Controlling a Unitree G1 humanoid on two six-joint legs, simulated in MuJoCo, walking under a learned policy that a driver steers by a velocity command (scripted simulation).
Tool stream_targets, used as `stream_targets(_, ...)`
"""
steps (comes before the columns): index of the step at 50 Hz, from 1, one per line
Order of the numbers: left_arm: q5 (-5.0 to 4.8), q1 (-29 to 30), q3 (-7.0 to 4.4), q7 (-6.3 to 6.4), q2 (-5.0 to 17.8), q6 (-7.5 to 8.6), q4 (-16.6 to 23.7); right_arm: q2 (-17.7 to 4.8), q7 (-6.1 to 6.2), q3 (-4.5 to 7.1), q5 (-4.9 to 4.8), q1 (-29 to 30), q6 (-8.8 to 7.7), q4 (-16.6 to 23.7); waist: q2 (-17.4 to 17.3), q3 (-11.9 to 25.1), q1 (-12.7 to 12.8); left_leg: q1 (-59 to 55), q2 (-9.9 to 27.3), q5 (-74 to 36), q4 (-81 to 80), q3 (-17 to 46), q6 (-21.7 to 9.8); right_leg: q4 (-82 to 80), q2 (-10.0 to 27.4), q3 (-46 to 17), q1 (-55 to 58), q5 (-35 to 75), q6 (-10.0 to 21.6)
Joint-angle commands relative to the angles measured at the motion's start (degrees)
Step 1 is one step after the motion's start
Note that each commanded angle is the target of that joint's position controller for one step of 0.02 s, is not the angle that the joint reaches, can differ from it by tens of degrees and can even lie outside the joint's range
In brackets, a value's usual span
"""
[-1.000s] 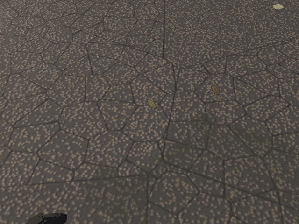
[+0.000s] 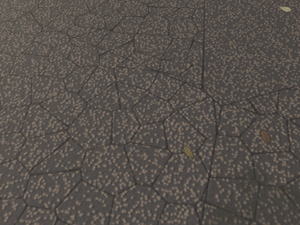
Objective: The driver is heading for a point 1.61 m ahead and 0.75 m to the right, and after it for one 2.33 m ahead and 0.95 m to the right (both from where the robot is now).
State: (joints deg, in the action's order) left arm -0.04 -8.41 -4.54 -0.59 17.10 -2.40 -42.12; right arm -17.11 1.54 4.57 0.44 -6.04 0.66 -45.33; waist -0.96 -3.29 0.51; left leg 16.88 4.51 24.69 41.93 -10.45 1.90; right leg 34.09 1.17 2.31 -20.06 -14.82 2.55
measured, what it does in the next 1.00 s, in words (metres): steps on the spot, turning right: left foot, then right foot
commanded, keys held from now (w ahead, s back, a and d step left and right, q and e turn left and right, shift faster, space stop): e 0.96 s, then w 0.04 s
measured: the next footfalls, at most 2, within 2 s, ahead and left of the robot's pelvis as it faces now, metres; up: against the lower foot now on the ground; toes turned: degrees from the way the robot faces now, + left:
left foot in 0.42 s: +0.11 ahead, +0.13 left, +0.00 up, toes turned -20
right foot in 0.84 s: +0.00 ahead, -0.12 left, +0.00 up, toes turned -32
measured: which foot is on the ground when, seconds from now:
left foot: up 0.00-0.40, down 0.42-0.84, up 0.86-1.00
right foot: down 0.00-0.42, up 0.44-0.82, down 0.84-1.00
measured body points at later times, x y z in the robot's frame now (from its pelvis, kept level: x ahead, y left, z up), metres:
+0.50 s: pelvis +0.03 +0.03 +0.01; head +0.07 +0.04 +0.46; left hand +0.28 +0.26 -0.09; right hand +0.08 -0.29 -0.09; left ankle +0.07 +0.14 -0.73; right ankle -0.01 -0.09 -0.68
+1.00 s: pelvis +0.01 -0.01 +0.01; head +0.03 -0.06 +0.46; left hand +0.29 +0.14 -0.06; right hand -0.04 -0.34 -0.11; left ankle +0.08 +0.12 -0.65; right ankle -0.04 -0.10 -0.73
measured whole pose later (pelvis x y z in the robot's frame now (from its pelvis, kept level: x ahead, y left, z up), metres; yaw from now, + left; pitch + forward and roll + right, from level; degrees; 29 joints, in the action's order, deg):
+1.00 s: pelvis +0.01 -0.01 +0.01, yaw -36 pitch +2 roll +2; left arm -0.4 -11.1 -3.9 0.6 17.6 -1.2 -36.9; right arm -19.8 1.6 5.3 0.2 -5.8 1.0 -44.1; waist -2.4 -3.9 0.1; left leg 29.6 1.3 23.8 62.4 0.9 3.5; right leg 26.8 -1.9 -3.1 -15.7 -12.7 2.7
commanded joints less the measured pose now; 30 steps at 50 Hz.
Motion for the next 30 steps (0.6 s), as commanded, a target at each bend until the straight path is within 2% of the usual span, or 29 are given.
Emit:
stream_targets(1,1.20,-7.70,-3.16,0.21,13.13,2.32,3.05,-5.94,-0.30,1.31,-0.06,3.52,-0.94,5.55,10.03,14.38,3.77,20.50,-4.64,14.96,28.79,12.71,1.99,-11.52,19.94,-27.42,23.56,48.98,19.39)
stream_targets(2,0.34,-4.89,-3.00,0.52,11.80,3.03,3.23,-5.53,-0.13,1.35,-0.90,3.56,-0.88,5.19,7.73,12.10,2.16,22.19,-3.48,10.03,27.98,13.83,1.20,-11.09,16.38,-22.95,22.33,42.98,15.78)
stream_targets(3,-0.72,-2.32,-2.66,0.92,10.31,3.08,3.57,-5.71,0.40,1.52,-0.62,3.29,-0.76,4.53,5.40,10.33,1.08,23.08,-2.74,6.01,24.98,14.17,1.16,-11.36,14.30,-20.83,20.70,38.65,13.03)
stream_targets(4,-1.28,-0.45,-2.23,1.50,9.18,2.78,4.04,-6.70,0.86,1.90,-0.20,3.40,-0.60,4.43,5.69,9.81,0.14,21.36,-2.38,2.95,22.68,14.54,1.36,-11.98,13.22,-19.76,18.55,36.63,11.78)
stream_targets(7,-0.58,-0.30,-2.42,2.32,9.92,1.98,4.74,-4.90,0.85,1.50,-0.56,1.85,-0.60,3.93,7.05,11.06,-0.80,16.75,-4.42,-1.46,16.42,14.00,2.51,-12.43,11.26,-18.76,16.47,36.83,11.39)
stream_targets(10,-0.81,-0.46,-2.84,2.79,11.03,1.50,4.87,-3.96,0.77,1.05,-0.62,2.91,-0.59,3.88,7.55,11.01,-0.04,13.38,-5.27,-3.77,8.10,14.54,3.42,-12.23,10.29,-19.72,14.90,31.93,10.90)
stream_targets(14,-0.64,0.93,-2.91,2.61,11.30,0.76,5.37,-4.68,0.18,1.14,-0.85,3.10,-0.65,3.72,9.69,9.59,0.50,7.82,-6.36,-4.98,1.16,14.93,3.31,-12.56,9.15,-23.22,10.13,22.86,10.29)
stream_targets(17,-0.77,1.90,-2.72,2.34,10.94,0.38,5.70,-5.37,-0.52,1.36,-1.05,2.27,-1.46,3.69,10.97,8.86,0.47,4.94,-7.00,-4.73,-5.27,15.18,2.29,-11.24,8.50,-27.35,10.04,20.80,9.53)
stream_targets(19,-1.32,3.72,-2.41,2.60,10.42,-0.05,6.31,-5.51,-1.07,1.64,-1.07,-1.10,-2.23,2.70,10.95,8.89,-1.78,-1.01,-7.14,-11.34,-16.26,14.27,0.93,-8.73,6.41,-28.49,8.92,18.93,7.29)
stream_targets(20,-1.39,3.43,-2.06,2.83,9.41,-0.22,6.55,-6.68,-1.11,2.08,-0.82,-2.91,-2.43,2.03,9.49,8.99,-2.32,-6.21,-4.70,-17.35,-21.52,15.21,-0.32,-6.52,4.22,-27.60,6.13,13.43,4.92)
stream_targets(21,-0.68,1.12,-1.21,2.79,6.50,-0.18,6.79,-10.73,-0.71,2.92,0.24,-4.19,-2.25,2.27,-0.22,10.52,-0.89,-12.96,6.58,-22.84,-23.58,25.12,-4.32,3.61,-0.75,-21.88,-0.59,-0.69,1.67)
stream_targets(22,-1.07,-0.46,-1.34,2.67,6.22,0.33,8.34,-14.09,-0.65,3.46,1.88,-2.77,-1.82,2.23,-15.56,7.79,1.56,-12.66,16.79,-33.28,-25.54,39.31,-14.46,14.17,-9.65,-12.12,-12.05,-21.70,-1.65)
stream_targets(23,-0.30,-1.87,-2.77,2.56,11.34,0.81,7.05,-10.71,-0.57,2.54,2.22,-0.90,-2.11,3.81,-11.39,7.68,0.88,-10.14,20.10,-33.65,-25.58,40.05,-18.96,27.23,-5.19,-12.65,-12.95,-22.52,-3.82)
stream_targets(24,-1.01,-2.59,-3.80,2.34,13.36,0.62,5.73,-7.69,-0.24,1.67,1.72,1.88,-2.15,4.68,-7.62,6.56,1.79,-8.35,16.52,-31.43,-24.80,33.48,-16.96,31.95,-4.14,-12.20,-12.54,-18.37,-4.46)
stream_targets(25,-1.04,-3.57,-3.86,2.50,12.18,-0.01,4.50,-6.62,0.03,1.38,0.86,3.93,-1.97,5.03,-6.08,5.29,2.52,-7.90,12.44,-27.57,-24.26,27.90,-14.08,33.83,-3.46,-11.09,-12.83,-14.90,-5.51)
stream_targets(26,-0.85,-3.37,-3.60,2.59,10.96,-0.53,4.38,-5.89,0.35,1.09,-0.06,4.26,-1.86,5.06,-6.35,4.32,1.71,-8.66,10.87,-26.40,-24.23,25.07,-13.08,35.48,-3.11,-10.60,-14.59,-11.74,-6.50)
stream_targets(28,-1.36,-1.46,-2.70,2.14,8.18,-0.80,5.60,-6.22,1.03,0.88,0.02,2.30,-1.31,4.49,-7.15,3.47,0.23,-9.28,8.85,-28.48,-24.72,20.00,-13.25,33.55,-2.52,-7.65,-15.04,-8.65,-7.80)
stream_targets(30,-1.65,1.68,-2.02,1.89,6.81,-0.58,7.47,-7.19,1.55,1.17,0.38,-0.80,-0.81,3.87,-8.10,4.51,-2.09,-14.22,9.92,-30.77,-24.65,18.69,-14.37,27.69,-1.20,-6.03,-16.28,-7.83,-8.64)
